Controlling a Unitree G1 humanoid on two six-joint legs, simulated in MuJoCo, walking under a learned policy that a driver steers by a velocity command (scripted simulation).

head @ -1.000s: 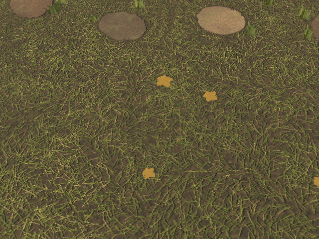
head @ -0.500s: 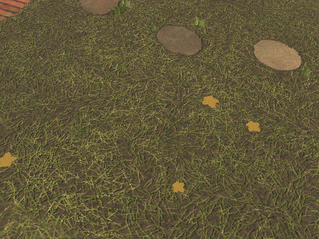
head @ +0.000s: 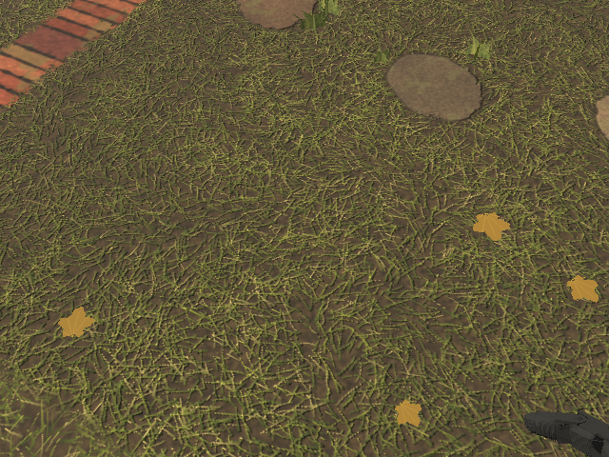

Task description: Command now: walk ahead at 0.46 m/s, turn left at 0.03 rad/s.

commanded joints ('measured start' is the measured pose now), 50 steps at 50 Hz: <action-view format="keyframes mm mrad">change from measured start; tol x32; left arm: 1 -47 210 52 -50 -8 -2 8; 50 -213 11 15 -350 2 37 15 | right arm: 1 13 -123 -44 -70 -1 -19 -3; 4 395 -315 -98 24 -32 -7 -26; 50 316 -262 -79 96 -45 -30 -51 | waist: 1 -120 -150 -4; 4 -198 253 -390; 17 -91 47 1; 29 -103 -316 -420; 50 -186 158 -110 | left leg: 1 202 -50 41 -59 -15 58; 5 945 360 -760 -282 -444 293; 12 375 212 -113 -399 257 202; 26 553 200 155 17 606 102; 29 -39 -135 -16 807 -661 -60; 30 -100 -66 -128 833 -566 -43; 48 426 -33 -64 -119 -146 -11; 50 681 320 -548 -317 -549 138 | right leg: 1 -81 -225 84 81 714 -147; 6 -850 -13 133 1088 -116 -42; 26 -474 31 -69 303 259 -86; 28 -41 -189 282 285 1046 -240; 29 142 -374 702 202 826 -464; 32 -111 -222 507 42 -36 -307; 47 -472 -75 469 99 -212 -206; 50 -878 147 179 662 -260 -69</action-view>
